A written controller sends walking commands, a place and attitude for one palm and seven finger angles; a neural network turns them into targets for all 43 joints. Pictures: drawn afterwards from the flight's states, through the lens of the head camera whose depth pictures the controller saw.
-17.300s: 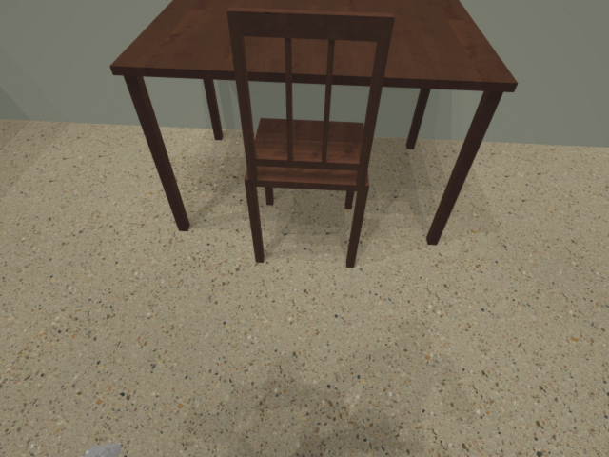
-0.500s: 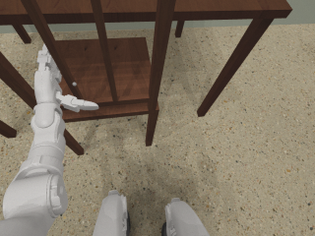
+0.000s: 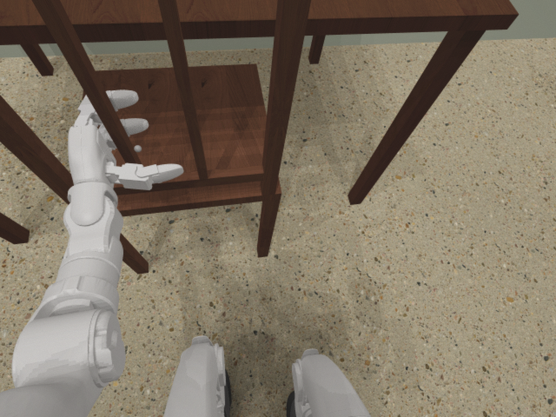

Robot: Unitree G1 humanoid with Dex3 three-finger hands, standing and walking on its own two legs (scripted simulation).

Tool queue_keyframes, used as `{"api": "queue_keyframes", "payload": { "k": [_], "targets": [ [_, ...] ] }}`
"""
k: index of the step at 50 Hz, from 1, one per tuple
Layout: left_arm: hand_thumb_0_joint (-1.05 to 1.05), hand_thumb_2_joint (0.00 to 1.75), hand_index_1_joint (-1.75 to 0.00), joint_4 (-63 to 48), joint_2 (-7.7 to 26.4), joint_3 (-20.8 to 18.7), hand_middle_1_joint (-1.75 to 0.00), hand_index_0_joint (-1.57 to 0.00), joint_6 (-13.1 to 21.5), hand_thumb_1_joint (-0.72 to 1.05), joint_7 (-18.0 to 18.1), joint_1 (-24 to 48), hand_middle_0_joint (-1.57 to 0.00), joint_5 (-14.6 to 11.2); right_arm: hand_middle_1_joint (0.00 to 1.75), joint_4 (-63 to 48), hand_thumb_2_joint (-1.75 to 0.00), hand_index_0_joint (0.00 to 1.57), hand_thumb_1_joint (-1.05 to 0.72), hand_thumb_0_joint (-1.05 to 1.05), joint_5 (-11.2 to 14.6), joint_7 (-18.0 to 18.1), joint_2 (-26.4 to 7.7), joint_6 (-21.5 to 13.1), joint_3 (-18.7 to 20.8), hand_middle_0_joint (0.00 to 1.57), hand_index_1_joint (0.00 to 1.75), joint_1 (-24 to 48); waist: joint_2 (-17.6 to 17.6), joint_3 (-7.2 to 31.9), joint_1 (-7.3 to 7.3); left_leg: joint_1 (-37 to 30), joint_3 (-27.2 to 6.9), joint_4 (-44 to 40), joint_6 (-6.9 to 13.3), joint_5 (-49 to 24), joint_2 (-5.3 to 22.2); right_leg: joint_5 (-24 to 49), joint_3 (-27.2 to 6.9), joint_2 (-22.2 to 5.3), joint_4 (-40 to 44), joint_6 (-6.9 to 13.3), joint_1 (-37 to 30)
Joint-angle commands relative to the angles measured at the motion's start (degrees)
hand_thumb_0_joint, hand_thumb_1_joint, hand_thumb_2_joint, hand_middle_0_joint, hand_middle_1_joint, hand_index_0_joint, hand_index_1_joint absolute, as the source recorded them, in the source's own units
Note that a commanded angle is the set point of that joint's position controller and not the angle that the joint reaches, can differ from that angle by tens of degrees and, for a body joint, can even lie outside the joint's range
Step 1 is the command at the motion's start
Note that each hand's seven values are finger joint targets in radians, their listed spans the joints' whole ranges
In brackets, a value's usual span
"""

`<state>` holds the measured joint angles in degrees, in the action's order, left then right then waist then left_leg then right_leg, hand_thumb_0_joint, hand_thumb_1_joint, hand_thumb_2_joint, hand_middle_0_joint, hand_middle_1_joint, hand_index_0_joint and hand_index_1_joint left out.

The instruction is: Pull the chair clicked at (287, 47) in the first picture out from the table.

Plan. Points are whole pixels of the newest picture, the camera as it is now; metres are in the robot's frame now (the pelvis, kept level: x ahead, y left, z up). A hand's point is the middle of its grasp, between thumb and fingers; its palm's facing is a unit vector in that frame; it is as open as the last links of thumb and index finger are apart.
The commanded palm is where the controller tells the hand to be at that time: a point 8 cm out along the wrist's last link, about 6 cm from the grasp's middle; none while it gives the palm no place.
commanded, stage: hook a spindle and tug to test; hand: left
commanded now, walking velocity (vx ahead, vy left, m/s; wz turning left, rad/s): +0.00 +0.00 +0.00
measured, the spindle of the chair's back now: (105, 110) +0.51 +0.21 +0.08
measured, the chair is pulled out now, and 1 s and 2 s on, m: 0.00 0.04 0.17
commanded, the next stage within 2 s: step backward, pulling the chair out in 0.96 s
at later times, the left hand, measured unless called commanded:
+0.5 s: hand (135, 149) +0.48 +0.18 +0.03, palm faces +0.13 -0.99 -0.01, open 4.9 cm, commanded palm +0.44 +0.22 +0.03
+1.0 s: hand (140, 173) +0.44 +0.17 +0.03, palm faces +0.13 -0.99 -0.02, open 5.1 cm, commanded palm +0.41 +0.21 +0.03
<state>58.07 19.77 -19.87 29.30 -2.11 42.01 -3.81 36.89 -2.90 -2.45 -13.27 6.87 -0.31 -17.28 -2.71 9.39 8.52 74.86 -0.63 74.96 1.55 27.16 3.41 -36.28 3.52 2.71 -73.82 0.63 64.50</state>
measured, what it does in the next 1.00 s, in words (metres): stands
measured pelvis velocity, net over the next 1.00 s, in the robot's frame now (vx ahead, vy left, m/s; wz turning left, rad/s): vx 0.02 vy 0.00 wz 0.00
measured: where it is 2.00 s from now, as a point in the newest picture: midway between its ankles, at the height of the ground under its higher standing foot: outside the picture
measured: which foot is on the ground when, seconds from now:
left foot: down 0.00-1.00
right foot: down 0.00-1.00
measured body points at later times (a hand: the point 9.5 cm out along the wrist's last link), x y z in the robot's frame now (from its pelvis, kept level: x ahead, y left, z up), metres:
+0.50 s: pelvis +0.00 +0.00 +0.00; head +0.15 +0.03 +0.43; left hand +0.47 +0.23 +0.03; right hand +0.04 -0.26 -0.12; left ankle +0.06 +0.10 -0.61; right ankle -0.02 -0.12 -0.61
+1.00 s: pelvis +0.02 +0.00 +0.02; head +0.15 +0.02 +0.45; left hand +0.43 +0.22 +0.03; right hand +0.10 -0.25 -0.11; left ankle +0.06 +0.10 -0.61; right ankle -0.02 -0.12 -0.61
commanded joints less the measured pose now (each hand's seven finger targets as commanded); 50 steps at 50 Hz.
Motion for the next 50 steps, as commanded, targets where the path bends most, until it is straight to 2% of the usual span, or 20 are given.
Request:
{"api": "queue_keyframes", "payload": {
  "k": [1,4,6,8,10,13,16,19,21,23,26,29,31,33,35,37,42,44,45,50],
  "targets": [
    [0.0,0.61,-1.45,-12.0,11.1,-0.8,-1.45,-0.5,5.0,0.23,0.1,21.4,-0.5,0.5,0.3,-3.1,-0.9,0.2,-0.9,0.0,-0.1,0.6,-10.7,-0.8,3.8,0.2,0.3,-8.3,-4.8,28.9,0.4,-35.5,-4.4,-6.4,-0.2,-19.5,-0.9,19.9,-0.9,0.7,10.4,1.1,-0.8],
    [0.0,0.68,-1.45,-11.0,10.1,0.0,-1.45,-0.5,4.8,0.4,-0.3,21.1,-0.5,0.3,0.3,-3.1,-0.9,0.2,-0.9,0.0,0.0,0.6,-10.5,-0.8,3.7,0.2,0.3,-8.2,-3.8,27.7,0.95,-33.6,-3.9,-6.3,0.1,-18.3,-1.1,20.0,-1.2,0.8,10.9,1.0,-1.9],
    [0.0,0.73,-1.45,-10.5,11.5,-0.8,-1.45,-0.5,5.1,0.51,-0.6,21.7,-0.5,0.2,0.3,-2.9,-0.9,0.2,-0.9,0.0,0.1,0.8,-10.8,-0.9,3.6,0.2,0.3,-8.3,-5.4,27.5,0.65,-34.3,-4.1,-6.4,-0.1,-18.2,-0.9,19.2,-1.2,0.7,10.6,1.1,-0.6],
    [0.0,0.78,-1.45,-10.1,10.1,-0.1,-1.45,-0.5,4.9,0.62,-1.0,21.8,-0.5,-0.2,0.3,-3.0,-0.9,0.2,-0.9,0.0,0.1,0.8,-10.6,-0.8,3.7,0.2,0.3,-8.2,-5.3,27.1,0.9,-34.5,-4.2,-6.5,-0.1,-17.9,-1.0,18.7,-1.0,0.7,10.9,1.1,-0.2],
    [0.0,0.83,-1.45,-10.0,11.4,-0.8,-1.45,-0.5,5.0,0.73,-1.0,23.3,-0.5,-0.3,0.3,-2.8,-0.9,0.2,-0.9,0.0,0.0,0.9,-10.8,-0.9,3.6,0.2,0.3,-8.5,-4.9,27.1,1.17,-33.9,-4.2,-6.3,0.1,-17.7,-1.0,18.6,-1.2,0.7,10.5,1.1,-0.3],
    [0.0,0.9,-1.45,-10.4,11.2,-1.0,-1.45,-0.5,4.8,0.9,-1.2,22.1,-0.5,-0.4,0.3,-3.1,-0.9,0.2,-0.9,0.0,0.0,0.9,-10.7,-0.8,3.6,0.2,0.3,-8.4,-5.3,28.4,0.5,-34.2,-4.0,-6.2,0.0,-19.1,-1.1,20.0,-1.1,0.6,10.4,1.1,-1.3],
    [0.0,0.9,-1.45,-11.5,11.7,-1.3,-1.45,-0.5,5.1,0.9,-1.3,22.2,-0.5,-0.3,0.3,-3.1,-0.9,0.2,-0.9,0.0,0.0,0.9,-10.8,-0.7,3.7,0.2,0.3,-8.3,-6.3,29.4,0.42,-35.9,-4.4,-6.2,-0.2,-20.1,-0.8,20.1,-1.0,0.6,10.1,1.2,-0.3],
    [0.0,0.9,-1.45,-11.9,11.7,-1.4,-1.45,-0.5,4.6,0.9,-1.5,20.1,-0.5,-0.7,0.3,-3.5,-0.9,0.2,-0.9,0.0,0.1,0.9,-10.8,-0.5,3.7,0.2,0.3,-8.0,-4.8,28.9,0.17,-34.4,-3.8,-6.2,0.1,-19.8,-1.0,21.2,-1.4,0.7,10.5,1.1,-2.3],
    [0.0,0.9,-1.45,-13.8,11.8,-1.7,-1.45,-0.5,4.6,0.9,-1.7,18.1,-0.5,-0.9,0.3,-4.0,-0.9,0.2,-0.9,0.0,0.2,0.7,-10.7,-0.6,3.7,0.2,0.3,-7.8,-6.8,30.4,-0.87,-36.2,-3.9,-6.5,-0.2,-21.5,-1.0,21.9,-1.2,0.6,10.1,1.3,-2.4],
    [0.0,0.9,-1.45,-14.4,10.8,-1.1,-1.45,-0.5,4.0,0.9,-1.7,15.3,-0.5,-1.2,0.3,-4.4,-0.9,0.2,-0.9,0.0,0.4,0.6,-10.5,-0.4,3.7,0.2,0.3,-7.6,-5.3,29.7,-0.97,-36.1,-3.8,-6.9,-0.2,-21.9,-1.0,22.6,-1.0,0.7,10.4,1.2,-3.3],
    [0.0,0.9,-1.45,-17.5,8.7,0.4,-1.45,-0.5,3.9,0.9,-1.4,12.6,-0.5,-1.6,0.3,-5.1,-0.9,0.2,-0.9,0.0,0.6,0.3,-10.2,-0.5,3.8,0.2,0.3,-6.9,-6.7,29.8,-1.35,-37.8,-3.8,-7.6,-0.4,-22.7,-0.9,22.9,-0.9,0.8,10.7,1.3,-3.2],
    [0.0,0.9,-1.45,-19.0,8.1,0.5,-1.45,-0.5,3.3,0.9,-0.9,8.8,-0.5,-1.8,0.3,-5.4,-0.9,0.2,-0.9,0.0,0.7,0.1,-10.1,-0.5,4.0,0.2,0.3,-6.7,-4.2,29.0,-1.44,-36.7,-3.3,-8.0,-0.3,-23.1,-0.9,24.7,-1.0,0.9,11.1,1.1,-5.4],
    [0.0,0.9,-1.45,-22.1,8.0,0.6,-1.45,-0.5,3.8,0.9,-0.6,7.1,-0.5,-1.9,0.3,-5.8,-0.9,0.2,-0.9,0.0,0.8,0.1,-10.1,-0.7,4.1,0.2,0.3,-6.5,-6.0,30.6,-2.23,-38.9,-3.4,-8.2,-0.6,-25.6,-0.8,26.0,-1.0,0.8,10.8,1.3,-5.3],
    [0.0,0.9,-1.45,-23.4,5.3,2.6,-1.45,-0.5,3.7,0.9,-0.5,4.9,-0.5,-2.1,0.3,-6.0,-0.9,0.2,-0.9,0.0,0.8,-0.1,-9.7,-0.9,4.1,0.2,0.3,-6.2,-5.9,29.7,-2.1,-39.6,-3.3,-8.6,-0.8,-26.0,-0.8,26.2,-0.7,0.9,11.2,1.3,-5.5],
    [0.0,0.9,-1.45,-23.7,5.6,2.3,-1.45,-0.5,3.8,0.9,0.0,4.3,-0.5,-2.5,0.3,-5.8,-0.9,0.2,-0.9,0.0,0.9,0.0,-9.9,-1.2,4.1,0.2,0.3,-6.5,-4.4,28.4,-1.79,-38.6,-3.3,-8.6,-0.6,-26.0,-0.9,27.1,-0.8,0.9,11.1,1.2,-6.1],
    [0.0,0.9,-1.45,-25.5,6.5,1.4,-1.45,-0.5,4.1,0.9,0.2,1.7,-0.5,-2.4,0.3,-6.0,-0.9,0.2,-0.9,0.0,0.8,0.0,-9.8,-1.4,4.3,0.2,0.3,-6.3,-4.2,29.7,-2.7,-38.5,-2.8,-8.7,-0.7,-27.8,-1.0,29.5,-1.0,0.7,10.9,1.1,-8.1],
    [0.0,0.9,-1.45,-29.1,3.2,4.1,-1.45,-0.5,4.4,0.9,0.8,-1.3,-0.5,-2.5,0.3,-6.4,-0.9,0.2,-0.9,0.0,1.0,-0.1,-9.4,-1.9,4.5,0.2,0.3,-5.4,-5.4,29.1,-2.93,-40.6,-2.9,-9.1,-1.0,-29.4,-0.9,30.0,-0.8,0.6,11.1,1.1,-7.8],
    [0.0,0.9,-1.45,-29.4,2.1,5.4,-1.45,-0.5,4.5,0.9,1.1,-1.7,-0.5,-2.1,0.3,-6.3,-0.9,0.2,-0.9,0.0,1.0,-0.1,-9.3,-2.1,4.5,0.2,0.3,-5.3,-3.7,28.2,-2.43,-40.3,-2.9,-9.0,-0.9,-29.2,-0.9,30.2,-0.7,0.6,11.2,1.0,-7.8],
    [0.0,0.9,-1.45,-29.6,1.2,6.5,-1.45,-0.5,4.6,0.9,1.2,-1.4,-0.5,-2.1,0.3,-6.4,-0.9,0.2,-0.9,0.0,1.0,-0.1,-9.3,-2.2,4.4,0.2,0.3,-5.4,-4.8,27.7,-2.16,-40.9,-3.1,-9.0,-1.0,-29.5,-0.8,29.8,-0.7,0.6,11.1,1.1,-6.9],
    [0.0,0.9,-1.45,-29.1,2.5,5.8,-1.45,-0.5,5.4,0.9,1.9,1.9,-0.5,-1.4,0.3,-5.6,-0.9,0.2,-0.9,0.0,0.8,0.3,-9.5,-2.5,4.4,0.2,0.3,-4.8,-4.6,27.4,-1.9,-39.9,-3.2,-8.5,-0.9,-27.2,-1.1,28.4,-1.0,0.5,10.8,1.1,-6.1]
  ]
}}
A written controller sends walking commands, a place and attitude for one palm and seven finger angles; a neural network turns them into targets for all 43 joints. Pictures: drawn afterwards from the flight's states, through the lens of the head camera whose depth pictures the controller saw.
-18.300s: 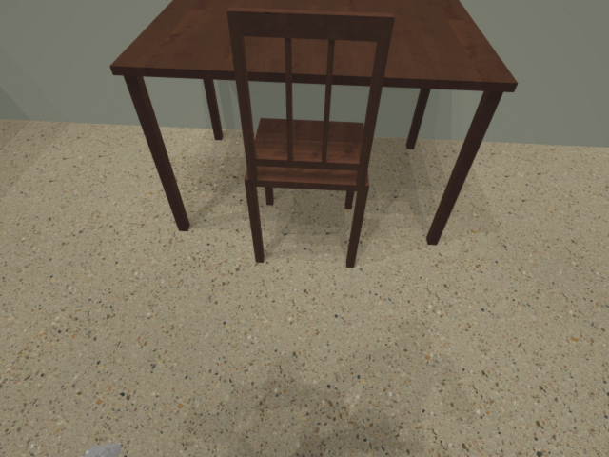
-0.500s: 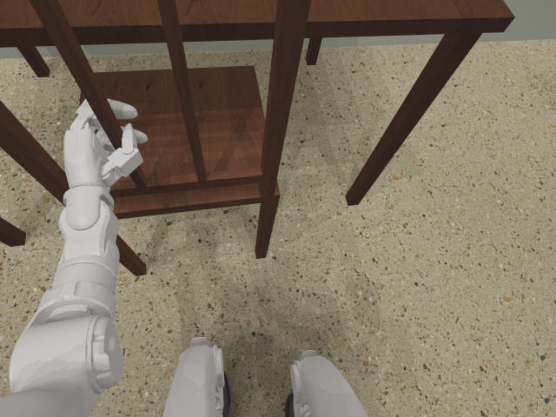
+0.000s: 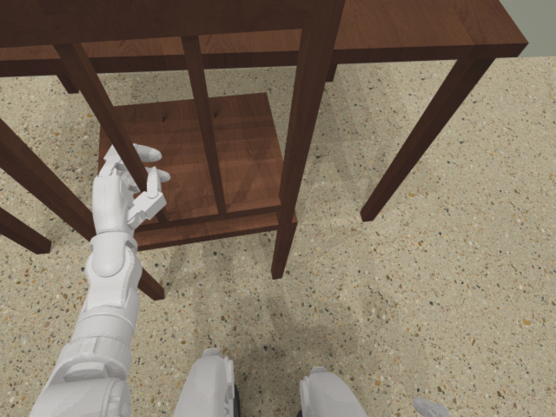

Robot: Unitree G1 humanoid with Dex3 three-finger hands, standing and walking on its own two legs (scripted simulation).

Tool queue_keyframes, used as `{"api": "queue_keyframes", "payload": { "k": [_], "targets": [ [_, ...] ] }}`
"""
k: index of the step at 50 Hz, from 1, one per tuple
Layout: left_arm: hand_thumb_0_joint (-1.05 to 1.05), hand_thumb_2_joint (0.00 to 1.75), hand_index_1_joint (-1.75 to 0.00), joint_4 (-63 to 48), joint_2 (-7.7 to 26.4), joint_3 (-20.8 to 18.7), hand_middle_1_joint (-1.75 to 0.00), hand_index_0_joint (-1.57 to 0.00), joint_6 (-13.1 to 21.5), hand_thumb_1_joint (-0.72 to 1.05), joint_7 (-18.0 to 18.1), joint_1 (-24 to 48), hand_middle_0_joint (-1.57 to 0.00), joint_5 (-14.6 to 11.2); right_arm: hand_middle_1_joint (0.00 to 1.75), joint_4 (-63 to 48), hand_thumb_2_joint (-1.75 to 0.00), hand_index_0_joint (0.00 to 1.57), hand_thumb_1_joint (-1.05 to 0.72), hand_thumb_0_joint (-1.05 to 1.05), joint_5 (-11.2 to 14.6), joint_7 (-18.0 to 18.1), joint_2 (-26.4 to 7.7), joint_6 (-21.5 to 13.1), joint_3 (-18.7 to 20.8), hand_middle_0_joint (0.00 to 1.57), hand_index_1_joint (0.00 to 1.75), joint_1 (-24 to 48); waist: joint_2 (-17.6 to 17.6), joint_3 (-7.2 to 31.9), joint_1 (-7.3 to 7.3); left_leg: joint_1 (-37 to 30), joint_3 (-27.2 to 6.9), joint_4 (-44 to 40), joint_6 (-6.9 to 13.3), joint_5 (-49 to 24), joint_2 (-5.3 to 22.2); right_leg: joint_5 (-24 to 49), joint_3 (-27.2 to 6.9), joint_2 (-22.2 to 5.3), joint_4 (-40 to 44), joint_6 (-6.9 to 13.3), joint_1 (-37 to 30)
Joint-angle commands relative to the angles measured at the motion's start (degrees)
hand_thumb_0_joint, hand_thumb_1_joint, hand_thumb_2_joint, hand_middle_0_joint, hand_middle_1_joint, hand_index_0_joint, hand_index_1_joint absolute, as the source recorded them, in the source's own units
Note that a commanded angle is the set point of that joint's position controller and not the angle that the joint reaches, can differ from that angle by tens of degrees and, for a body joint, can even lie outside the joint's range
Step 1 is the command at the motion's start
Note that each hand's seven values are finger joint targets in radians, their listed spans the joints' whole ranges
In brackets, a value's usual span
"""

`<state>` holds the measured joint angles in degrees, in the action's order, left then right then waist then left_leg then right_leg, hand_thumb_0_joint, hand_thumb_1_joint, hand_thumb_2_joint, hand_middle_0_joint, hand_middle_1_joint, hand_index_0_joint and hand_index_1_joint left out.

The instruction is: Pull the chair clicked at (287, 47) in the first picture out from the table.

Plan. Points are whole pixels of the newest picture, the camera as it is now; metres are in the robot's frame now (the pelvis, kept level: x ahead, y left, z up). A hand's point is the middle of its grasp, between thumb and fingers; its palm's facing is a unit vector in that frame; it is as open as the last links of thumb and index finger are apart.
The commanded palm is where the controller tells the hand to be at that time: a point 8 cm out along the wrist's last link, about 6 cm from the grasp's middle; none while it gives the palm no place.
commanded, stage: step backward, pulling the chair out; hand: left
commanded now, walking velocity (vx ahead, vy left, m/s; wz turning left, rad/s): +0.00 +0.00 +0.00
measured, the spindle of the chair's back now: (131, 158) +0.45 +0.19 +0.06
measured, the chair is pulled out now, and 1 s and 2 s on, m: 0.04 0.17 0.23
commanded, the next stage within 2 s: none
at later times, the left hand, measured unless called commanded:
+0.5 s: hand (168, 206) +0.39 +0.14 +0.03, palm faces +0.07 -0.99 -0.14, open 4.9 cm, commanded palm +0.37 +0.19 +0.04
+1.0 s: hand (173, 277) +0.30 +0.13 +0.04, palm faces +0.07 -0.99 -0.15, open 4.9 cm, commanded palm +0.30 +0.18 +0.04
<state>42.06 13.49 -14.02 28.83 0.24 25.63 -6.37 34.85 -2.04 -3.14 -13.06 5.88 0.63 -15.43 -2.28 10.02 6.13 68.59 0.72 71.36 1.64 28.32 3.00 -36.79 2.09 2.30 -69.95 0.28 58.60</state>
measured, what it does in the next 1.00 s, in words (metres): rises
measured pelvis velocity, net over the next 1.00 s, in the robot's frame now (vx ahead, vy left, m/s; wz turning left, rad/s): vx -0.06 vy -0.01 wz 0.05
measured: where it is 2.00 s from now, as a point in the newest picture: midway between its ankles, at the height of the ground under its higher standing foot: outside the picture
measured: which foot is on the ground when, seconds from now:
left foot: down 0.00-1.00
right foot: down 0.00-1.00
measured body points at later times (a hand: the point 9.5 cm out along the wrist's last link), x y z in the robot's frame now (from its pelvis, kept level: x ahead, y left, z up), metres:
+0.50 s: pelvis +0.00 +0.00 +0.09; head +0.10 +0.01 +0.53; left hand +0.39 +0.20 +0.05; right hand +0.07 -0.27 -0.03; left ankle +0.04 +0.10 -0.63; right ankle -0.04 -0.12 -0.63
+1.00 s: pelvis -0.06 -0.01 +0.10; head +0.02 -0.02 +0.54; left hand +0.29 +0.18 +0.05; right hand +0.02 -0.28 -0.04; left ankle +0.04 +0.10 -0.63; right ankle -0.04 -0.12 -0.63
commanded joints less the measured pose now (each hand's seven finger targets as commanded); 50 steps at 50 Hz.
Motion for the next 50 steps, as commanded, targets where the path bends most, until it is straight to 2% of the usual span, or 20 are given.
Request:
{"api": "queue_keyframes", "payload": {
  "k": [1,2,3,4,5,6,7,9,10,13,16,18,27,34,35,37,40,41,45,50],
  "targets": [
    [0.0,0.9,-1.45,-12.6,7.4,1.0,-1.45,-0.5,6.0,0.9,-0.6,19.0,-0.5,1.3,0.3,-3.4,-0.9,0.2,-0.9,0.0,-0.1,1.0,-9.4,-1.7,3.5,0.2,0.3,-6.4,-4.7,26.5,0.87,-34.1,-4.6,-4.8,-1.1,-28.2,-0.6,28.5,0.6,0.8,7.2,1.4,0.2],
    [0.0,0.9,-1.45,-12.6,8.0,0.4,-1.45,-0.5,6.0,0.9,-0.7,18.4,-0.5,1.2,0.3,-3.4,-0.9,0.2,-0.9,0.0,-0.1,1.0,-9.6,-1.8,3.6,0.2,0.3,-6.4,-5.4,27.1,0.3,-34.4,-4.6,-4.8,-1.2,-28.5,-0.6,28.4,0.5,0.8,7.1,1.5,0.0],
    [0.0,0.9,-1.45,-13.6,7.4,1.6,-1.45,-0.5,6.1,0.9,-0.6,22.0,-0.5,1.4,0.3,-3.3,-0.9,0.2,-0.9,0.0,-0.1,1.2,-9.5,-1.8,3.5,0.2,0.3,-6.1,-5.6,27.7,1.23,-34.9,-4.7,-4.7,-1.1,-28.2,-0.6,28.4,0.4,0.7,7.2,1.4,0.5],
    [0.0,0.9,-1.45,-22.3,26.4,-4.1,-1.45,-0.5,-1.9,0.9,4.0,29.0,-0.5,6.2,0.3,-7.9,-0.9,0.2,-0.9,0.0,3.4,2.8,-9.8,1.6,3.1,0.2,0.3,-7.3,-11.1,40.8,-3.53,-52.0,-3.3,-15.7,0.1,-27.4,0.0,32.6,-3.9,-2.5,17.0,2.1,-22.8],
    [0.0,0.9,-1.45,-25.9,22.8,-2.0,-1.45,-0.5,-6.0,0.9,5.6,31.1,-0.5,5.6,0.3,-9.8,-0.9,0.2,-0.9,0.0,4.2,4.5,-8.4,1.9,2.7,0.2,0.3,-8.3,-13.2,39.7,-2.18,-56.2,-3.1,-17.7,0.4,-31.4,-1.0,39.9,-3.2,-2.0,19.8,2.0,-24.8],
    [0.0,0.9,-1.45,-20.9,19.4,0.0,-1.45,-0.5,-10.0,0.9,6.3,24.4,-0.5,5.6,0.3,-9.4,-0.9,0.2,-0.9,0.0,4.3,5.4,-8.6,2.1,2.2,0.2,0.3,-6.6,-11.9,35.2,-1.87,-54.9,-3.9,-18.8,0.4,-33.6,-0.7,42.0,-2.9,-2.3,20.7,1.5,-24.1],
    [0.0,0.9,-1.45,-13.5,13.6,4.1,-1.45,-0.5,-13.9,0.9,6.2,17.6,-0.5,5.7,0.3,-9.0,-0.9,0.2,-0.9,0.0,4.3,5.8,-8.2,2.8,1.6,0.2,0.3,-4.4,-10.7,26.6,-1.87,-48.8,-5.8,-22.8,-0.1,-27.6,0.2,33.1,-1.5,-2.9,22.0,1.2,-22.0],
    [0.0,0.9,-1.45,-4.2,9.8,6.9,-1.45,-0.5,-17.7,0.9,7.0,14.8,-0.5,5.1,0.3,-7.1,-0.9,0.2,-0.9,0.0,4.6,7.0,-8.7,3.5,1.3,0.2,0.3,-5.7,-1.9,19.5,-1.13,-44.4,-5.5,-24.1,1.4,-28.5,1.1,36.9,-2.2,-3.3,25.0,0.0,-26.6],
    [0.0,0.9,-1.45,-0.1,9.0,7.7,-1.45,-0.5,-18.6,0.9,7.3,16.3,-0.5,5.2,0.3,-6.3,-0.9,0.2,-0.9,0.0,4.6,7.4,-8.8,3.6,1.3,0.2,0.3,-6.2,1.3,19.3,-0.66,-44.4,-4.3,-24.2,1.4,-30.6,1.0,40.8,-2.6,-4.0,27.0,-0.7,-29.7],
    [0.0,0.9,-1.45,5.7,11.1,6.8,-1.45,-0.5,-17.4,0.9,7.5,22.6,-0.5,5.2,0.3,-3.8,-0.9,0.2,-0.9,0.0,4.2,8.0,-9.6,2.9,1.2,0.2,0.3,-6.2,-1.9,18.0,-1.08,-48.2,-4.4,-27.0,1.2,-41.0,2.1,49.0,-3.6,-5.5,29.8,-2.0,-33.6],
    [0.0,0.9,-1.45,9.7,10.5,7.3,-1.45,-0.5,-16.1,0.9,7.0,25.1,-0.5,5.4,0.3,-1.3,-0.9,0.2,-0.9,0.0,4.1,8.4,-9.9,1.6,1.7,0.2,0.3,-6.6,-6.4,16.8,-1.44,-55.1,-5.9,-29.8,1.3,-50.2,3.6,46.3,-2.8,-5.0,31.1,-1.4,-33.3],
    [0.0,0.9,-1.45,11.1,9.2,8.4,-1.45,-0.5,-15.5,0.9,6.1,25.7,-0.5,4.9,0.3,-0.4,-0.9,0.2,-0.9,0.0,4.1,8.5,-9.8,0.6,2.0,0.2,0.3,-6.0,-7.7,16.0,-1.78,-57.2,-7.4,-31.2,1.4,-51.7,4.4,42.0,-2.6,-4.6,32.5,-1.1,-33.2],
    [0.0,0.9,-1.45,8.2,7.7,9.5,-1.45,-0.5,-14.1,0.9,4.8,22.2,-0.5,4.4,0.3,0.8,-0.9,0.2,-0.9,0.0,4.3,8.9,-9.6,-2.8,2.7,0.2,0.3,-4.0,-5.6,18.0,-2.09,-62.7,-8.1,-34.2,1.1,-56.5,5.6,43.5,-3.1,-4.5,36.1,-0.6,-38.5],
    [0.0,0.9,-1.45,6.6,8.8,9.5,-1.45,-0.5,-13.8,0.9,4.9,22.4,-0.5,4.0,0.3,0.8,-0.9,0.2,-0.9,0.0,4.3,9.0,-9.8,-4.8,2.8,0.2,0.3,-1.9,-5.9,15.3,-2.39,-59.5,-8.7,-37.7,1.4,-45.0,6.4,36.5,-3.6,-4.6,37.4,-0.6,-39.8],
    [0.0,0.9,-1.45,6.7,10.6,8.0,-1.45,-0.5,-13.8,0.9,5.2,22.0,-0.5,4.1,0.3,1.1,-0.9,0.2,-0.9,0.0,4.3,9.2,-10.4,-5.1,3.1,0.2,0.3,-2.0,-6.0,15.3,-2.62,-59.1,-9.0,-38.0,1.6,-43.1,6.5,35.7,-3.9,-4.7,37.5,-0.5,-40.2],
    [0.0,0.9,-1.45,6.7,9.1,9.7,-1.45,-0.5,-13.6,0.9,5.2,23.5,-0.5,3.8,0.3,1.4,-0.9,0.2,-0.9,0.0,4.5,9.2,-9.9,-6.0,2.8,0.2,0.3,-1.3,-5.9,13.8,-2.43,-57.4,-8.7,-38.9,1.3,-37.3,6.2,33.0,-4.1,-5.0,37.9,-0.5,-40.1],
    [0.0,0.9,-1.45,7.9,11.4,8.5,-1.45,-0.5,-13.2,0.9,5.9,24.3,-0.5,3.7,0.3,2.3,-0.9,0.2,-0.9,0.0,4.6,9.8,-10.4,-7.4,3.0,0.2,0.3,-0.8,-4.3,11.6,-2.51,-54.6,-9.0,-40.0,1.2,-28.7,5.5,28.7,-5.0,-5.7,39.4,-0.2,-40.5],
    [0.0,0.9,-1.45,8.7,10.4,9.3,-1.45,-0.5,-13.2,0.9,6.0,24.5,-0.5,3.5,0.3,2.6,-0.9,0.2,-0.9,0.0,4.8,9.7,-10.1,-7.9,2.8,0.2,0.3,-0.5,-4.0,10.6,-2.42,-54.1,-8.6,-39.9,1.0,-26.5,5.2,27.9,-5.4,-6.2,40.1,-0.1,-40.3],
    [0.0,0.9,-1.45,10.0,11.8,8.9,-1.45,-0.5,-12.2,0.9,6.6,26.2,-0.5,3.5,0.3,3.7,-0.9,0.2,-0.9,0.0,4.9,10.2,-10.4,-9.9,2.9,0.2,0.3,0.0,0.8,7.2,-2.0,-53.5,-7.1,-38.9,-0.1,-17.0,2.9,20.2,-7.5,-8.9,45.3,0.5,-38.3],
    [0.0,0.9,-1.45,10.9,11.0,10.2,-1.45,-0.5,-11.3,0.9,7.0,25.8,-0.5,3.6,0.3,5.0,-0.9,0.2,-0.9,0.0,4.9,10.6,-10.7,-11.6,2.7,0.2,0.3,0.8,1.7,4.4,-2.36,-54.9,-6.5,-39.5,-0.8,-13.3,2.2,15.6,-7.9,-10.3,47.0,0.8,-36.0]
  ]
}}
